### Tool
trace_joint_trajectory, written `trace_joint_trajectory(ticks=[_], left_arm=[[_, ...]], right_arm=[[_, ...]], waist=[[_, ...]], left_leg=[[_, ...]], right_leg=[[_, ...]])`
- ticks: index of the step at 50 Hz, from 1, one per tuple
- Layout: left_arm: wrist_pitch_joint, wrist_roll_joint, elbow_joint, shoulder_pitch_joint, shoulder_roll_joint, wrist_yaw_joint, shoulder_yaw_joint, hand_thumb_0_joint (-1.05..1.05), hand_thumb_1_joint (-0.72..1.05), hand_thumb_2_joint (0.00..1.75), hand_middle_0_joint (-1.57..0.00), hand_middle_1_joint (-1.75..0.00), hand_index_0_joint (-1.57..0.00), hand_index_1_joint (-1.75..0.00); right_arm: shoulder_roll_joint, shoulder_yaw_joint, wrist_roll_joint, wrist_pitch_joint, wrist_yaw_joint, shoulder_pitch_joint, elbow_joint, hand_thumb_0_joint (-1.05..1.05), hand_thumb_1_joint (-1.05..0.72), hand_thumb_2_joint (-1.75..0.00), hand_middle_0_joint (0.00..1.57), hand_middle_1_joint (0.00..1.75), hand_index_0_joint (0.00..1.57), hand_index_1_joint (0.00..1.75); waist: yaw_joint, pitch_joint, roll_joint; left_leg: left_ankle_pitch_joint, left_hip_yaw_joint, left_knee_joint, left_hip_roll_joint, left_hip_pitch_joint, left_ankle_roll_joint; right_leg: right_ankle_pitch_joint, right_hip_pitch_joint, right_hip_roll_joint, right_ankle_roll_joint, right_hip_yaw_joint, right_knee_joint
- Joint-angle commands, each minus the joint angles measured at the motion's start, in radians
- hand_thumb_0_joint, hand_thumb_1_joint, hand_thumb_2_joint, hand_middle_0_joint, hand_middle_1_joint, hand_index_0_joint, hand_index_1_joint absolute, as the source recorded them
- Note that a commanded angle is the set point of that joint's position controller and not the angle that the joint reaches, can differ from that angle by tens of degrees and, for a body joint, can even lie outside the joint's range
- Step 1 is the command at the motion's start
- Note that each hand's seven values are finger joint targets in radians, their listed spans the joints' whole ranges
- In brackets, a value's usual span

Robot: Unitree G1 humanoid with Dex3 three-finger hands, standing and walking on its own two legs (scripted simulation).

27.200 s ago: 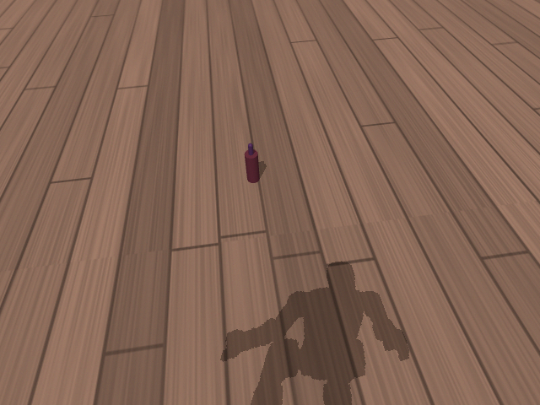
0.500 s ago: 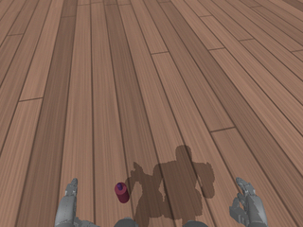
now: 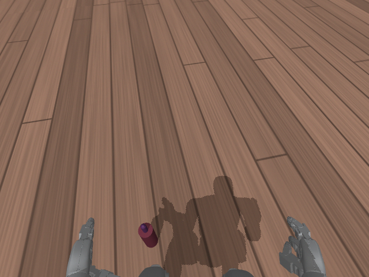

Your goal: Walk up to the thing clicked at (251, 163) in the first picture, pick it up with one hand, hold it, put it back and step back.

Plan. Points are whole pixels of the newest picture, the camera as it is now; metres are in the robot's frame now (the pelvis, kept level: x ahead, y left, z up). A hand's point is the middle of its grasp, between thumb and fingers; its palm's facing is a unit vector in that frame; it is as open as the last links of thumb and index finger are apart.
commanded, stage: home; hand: left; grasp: from the side
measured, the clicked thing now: (147, 233) +0.38 +0.20 -0.60
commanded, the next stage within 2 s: stand in 0.04 s
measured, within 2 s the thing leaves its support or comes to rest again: neither
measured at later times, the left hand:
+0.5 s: hand (109, 262) +0.17 +0.19 -0.08, palm faces +0.01 -0.94 -0.34, open 11.7 cm
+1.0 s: hand out of the picture +0.05 +0.26 -0.11, palm faces +0.00 -0.94 -0.34, open 7.4 cm
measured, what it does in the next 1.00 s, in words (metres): stands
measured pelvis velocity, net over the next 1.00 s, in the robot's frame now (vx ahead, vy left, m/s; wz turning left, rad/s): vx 0.00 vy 0.01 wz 0.01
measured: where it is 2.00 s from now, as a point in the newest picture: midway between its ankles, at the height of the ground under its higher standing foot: outside the picture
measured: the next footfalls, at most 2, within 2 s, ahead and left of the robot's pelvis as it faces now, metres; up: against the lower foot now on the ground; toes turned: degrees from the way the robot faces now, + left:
none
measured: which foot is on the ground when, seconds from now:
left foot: down 0.00-1.00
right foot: down 0.00-1.00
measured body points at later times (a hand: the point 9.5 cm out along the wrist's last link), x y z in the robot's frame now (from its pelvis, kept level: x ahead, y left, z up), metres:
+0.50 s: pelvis +0.00 +0.00 +0.01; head +0.02 +0.00 +0.45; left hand +0.17 +0.24 -0.05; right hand +0.16 -0.25 -0.09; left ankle +0.03 +0.14 -0.69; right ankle +0.01 -0.14 -0.69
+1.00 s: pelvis +0.00 +0.01 +0.05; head -0.01 +0.01 +0.50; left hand +0.05 +0.30 -0.09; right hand +0.07 -0.27 -0.09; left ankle +0.03 +0.14 -0.69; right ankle +0.01 -0.14 -0.69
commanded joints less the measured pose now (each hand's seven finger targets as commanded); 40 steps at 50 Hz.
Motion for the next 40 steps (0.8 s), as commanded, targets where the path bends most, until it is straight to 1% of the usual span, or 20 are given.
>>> trace_joint_trajectory(ticks=[1, 5, 7, 9, 10, 12, 13, 14, 18, 20, 21, 22, 24, 26, 29, 32, 33, 34, 37, 40], left_arm=[[-0.06, 0.01, -0.199, -0.031, 0.1, 0.009, 0.057, 0.0, -0.59, 0.03, -0.04, -0.05, -0.05, -0.05], [-0.059, 0.01, -0.22, -0.034, 0.107, 0.012, 0.064, 0.0, -0.57, 0.05, -0.05, -0.05, -0.05, -0.05], [-0.055, 0.012, -0.154, 0.002, 0.08, 0.009, 0.045, 0.0, -0.59, 0.03, -0.05, -0.05, -0.05, -0.05], [-0.059, 0.01, -0.223, -0.048, 0.107, 0.014, 0.063, 0.0, -0.43, 0.19, -0.2, -0.21, -0.2, -0.21], [-0.056, 0.011, -0.197, -0.039, 0.1, 0.012, 0.06, 0.0, -0.35, 0.27, -0.2, -0.29, -0.2, -0.29], [-0.055, 0.01, -0.181, -0.013, 0.094, 0.011, 0.058, 0.0, -0.19, 0.43, -0.2, -0.3, -0.2, -0.3], [-0.059, 0.009, -0.22, -0.039, 0.114, 0.013, 0.07, 0.0, -0.11, 0.51, -0.2, -0.3, -0.2, -0.3], [-0.056, 0.01, -0.172, -0.004, 0.09, 0.012, 0.056, 0.0, -0.03, 0.59, -0.2, -0.3, -0.2, -0.3], [-0.056, 0.009, -0.198, -0.032, 0.105, 0.011, 0.06, 0.0, 0.29, 0.9, -0.2, -0.3, -0.2, -0.3], [-0.057, 0.009, -0.194, -0.027, 0.096, 0.011, 0.057, 0.0, 0.45, 0.9, -0.2, -0.3, -0.2, -0.3], [-0.163, 0.104, 0.157, -0.193, 0.24, -0.036, 0.104, 0.0, 0.53, 0.9, -0.2, -0.3, -0.2, -0.3], [-0.206, 0.112, 0.268, -0.144, 0.247, -0.061, 0.111, 0.0, 0.61, 0.9, -0.2, -0.3, -0.2, -0.3], [-0.25, 0.104, 0.325, -0.175, 0.261, -0.086, 0.099, 0.0, 0.77, 0.9, -0.2, -0.3, -0.2, -0.3], [-0.272, 0.08, 0.392, -0.208, 0.268, -0.101, 0.088, 0.0, 0.9, 0.9, -0.2, -0.3, -0.2, -0.3], [-0.282, 0.059, 0.499, -0.216, 0.273, -0.108, 0.088, 0.0, 0.9, 0.9, -0.2, -0.3, -0.2, -0.3], [-0.29, 0.056, 0.594, -0.248, 0.279, -0.105, 0.084, 0.0, 0.9, 0.9, -0.2, -0.3, -0.2, -0.3], [-0.293, 0.055, 0.619, -0.253, 0.281, -0.104, 0.084, 0.0, 0.9, 0.9, -0.2, -0.3, -0.2, -0.3], [-0.293, 0.055, 0.646, -0.252, 0.277, -0.103, 0.082, 0.0, 0.9, 0.9, -0.2, -0.3, -0.2, -0.3], [-0.298, 0.05, 0.721, -0.259, 0.297, -0.1, 0.083, 0.0, 0.9, 0.9, -0.2, -0.3, -0.2, -0.3], [-0.292, 0.044, 0.786, -0.263, 0.301, -0.096, 0.078, 0.0, 0.9, 0.9, -0.2, -0.3, -0.2, -0.3]], right_arm=[[-0.11, -0.046, 0.002, -0.053, -0.012, -0.069, -0.155, 0.0, -0.9, -0.9, 0.2, 0.3, 0.2, 0.3], [-0.118, -0.05, 0.001, -0.06, -0.016, -0.076, -0.163, 0.0, -0.9, -0.9, 0.2, 0.3, 0.2, 0.3], [-0.107, -0.042, 0.001, -0.057, -0.015, -0.066, -0.146, 0.0, -0.9, -0.9, 0.2, 0.3, 0.2, 0.3], [-0.121, -0.052, 0.001, -0.06, -0.014, -0.078, -0.158, 0.0, -0.9, -0.9, 0.2, 0.3, 0.2, 0.3], [-0.116, -0.048, 0.001, -0.057, -0.015, -0.069, -0.148, 0.0, -0.9, -0.9, 0.2, 0.3, 0.2, 0.3], [-0.111, -0.044, 0.002, -0.057, -0.013, -0.07, -0.15, 0.0, -0.9, -0.9, 0.2, 0.3, 0.2, 0.3], [-0.118, -0.049, 0.001, -0.057, -0.014, -0.076, -0.156, 0.0, -0.9, -0.9, 0.2, 0.3, 0.2, 0.3], [-0.11, -0.044, 0.001, -0.056, -0.013, -0.07, -0.145, 0.0, -0.9, -0.9, 0.2, 0.3, 0.2, 0.3], [-0.122, -0.051, 0.002, -0.056, -0.015, -0.075, -0.157, 0.0, -0.9, -0.9, 0.2, 0.3, 0.2, 0.3], [-0.114, -0.046, 0.001, -0.055, -0.012, -0.07, -0.147, 0.0, -0.9, -0.9, 0.2, 0.3, 0.2, 0.3], [-0.273, -0.088, -0.106, 0.011, 0.047, -0.119, 0.073, 0.0, -0.9, -0.9, 0.2, 0.3, 0.2, 0.3], [-0.271, -0.096, -0.119, 0.041, 0.086, -0.107, 0.113, 0.0, -0.9, -0.9, 0.2, 0.3, 0.2, 0.3], [-0.249, -0.095, -0.097, 0.065, 0.117, -0.125, 0.124, 0.0, -0.9, -0.9, 0.2, 0.3, 0.2, 0.3], [-0.239, -0.092, -0.064, 0.069, 0.148, -0.117, 0.145, 0.0, -0.9, -0.9, 0.2, 0.3, 0.2, 0.3], [-0.254, -0.106, -0.045, 0.071, 0.167, -0.121, 0.192, 0.0, -0.9, -0.9, 0.2, 0.3, 0.2, 0.3], [-0.255, -0.105, -0.051, 0.08, 0.171, -0.144, 0.236, 0.0, -0.9, -0.9, 0.2, 0.3, 0.2, 0.3], [-0.259, -0.104, -0.053, 0.08, 0.171, -0.139, 0.248, 0.0, -0.9, -0.9, 0.2, 0.3, 0.2, 0.3], [-0.256, -0.103, -0.051, 0.084, 0.17, -0.141, 0.262, 0.0, -0.9, -0.9, 0.2, 0.3, 0.2, 0.3], [-0.263, -0.102, -0.043, 0.089, 0.168, -0.114, 0.31, 0.0, -0.9, -0.9, 0.2, 0.3, 0.2, 0.3], [-0.28, -0.101, -0.038, 0.099, 0.165, -0.126, 0.353, 0.0, -0.9, -0.9, 0.2, 0.3, 0.2, 0.3]], waist=[[-0.001, -0.092, 0.002], [-0.002, -0.111, -0.004], [-0.002, -0.084, -0.023], [0.002, -0.09, 0.016], [-0.001, -0.092, 0.012], [0.003, -0.082, -0.015], [0.006, -0.09, 0.017], [0.001, -0.092, -0.011], [-0.002, -0.095, -0.005], [0.002, -0.078, 0.008], [0.029, 0.052, -0.052], [0.038, -0.017, -0.094], [0.024, 0.002, -0.094], [0.02, -0.011, -0.071], [0.034, -0.02, -0.044], [0.038, 0.023, -0.016], [0.035, 0.019, -0.006], [0.041, 0.039, 0.002], [0.024, 0.032, -0.038], [0.031, 0.063, -0.021]], left_leg=[[0.119, 0.04, -0.158, -0.047, 0.102, 0.034], [0.147, 0.044, -0.146, -0.05, 0.105, 0.037], [0.143, 0.042, -0.149, -0.049, 0.096, 0.037], [0.131, 0.038, -0.162, -0.045, 0.103, 0.032], [0.126, 0.039, -0.158, -0.047, 0.105, 0.033], [0.122, 0.039, -0.158, -0.048, 0.096, 0.036], [0.135, 0.039, -0.156, -0.048, 0.1, 0.034], [0.148, 0.038, -0.154, -0.047, 0.104, 0.036], [0.161, 0.041, -0.15, -0.047, 0.109, 0.036], [0.145, 0.039, -0.159, -0.046, 0.104, 0.033], [0.291, -0.035, -0.212, -0.001, 0.158, 0.073], [0.292, 0.0, -0.182, -0.01, 0.193, 0.093], [0.243, -0.005, -0.199, -0.024, 0.205, 0.107], [0.181, 0.0, -0.233, -0.03, 0.245, 0.104], [0.211, -0.011, -0.263, -0.021, 0.297, 0.096], [0.217, -0.031, -0.321, -0.008, 0.3, 0.095], [0.251, -0.038, -0.332, 0.001, 0.313, 0.095], [0.223, -0.05, -0.357, 0.007, 0.293, 0.098], [0.307, -0.033, -0.359, 0.002, 0.343, 0.089], [0.281, -0.052, -0.415, 0.014, 0.357, 0.087]], right_leg=[[0.121, 0.012, 0.043, -0.023, -0.029, -0.175], [0.156, 0.031, 0.039, -0.021, -0.023, -0.175], [0.15, 0.017, 0.042, -0.021, -0.027, -0.172], [0.133, 0.014, 0.044, -0.026, -0.032, -0.166], [0.129, 0.012, 0.043, -0.024, -0.029, -0.172], [0.126, 0.017, 0.043, -0.021, -0.03, -0.175], [0.139, 0.024, 0.04, -0.023, -0.028, -0.172], [0.151, 0.025, 0.043, -0.021, -0.029, -0.169], [0.166, 0.024, 0.041, -0.021, -0.026, -0.17], [0.145, 0.016, 0.043, -0.024, -0.03, -0.167], [0.198, 0.134, -0.036, -0.075, 0.045, -0.175], [0.238, 0.174, -0.059, -0.097, 0.082, -0.194], [0.223, 0.143, -0.065, -0.11, 0.118, -0.227], [0.171, 0.17, -0.076, -0.103, 0.127, -0.246], [0.213, 0.184, -0.072, -0.088, 0.104, -0.264], [0.207, 0.207, -0.063, -0.075, 0.088, -0.285], [0.241, 0.229, -0.06, -0.07, 0.08, -0.282], [0.226, 0.239, -0.059, -0.068, 0.075, -0.299], [0.315, 0.288, -0.08, -0.072, 0.097, -0.336], [0.286, 0.306, -0.078, -0.065, 0.087, -0.381]])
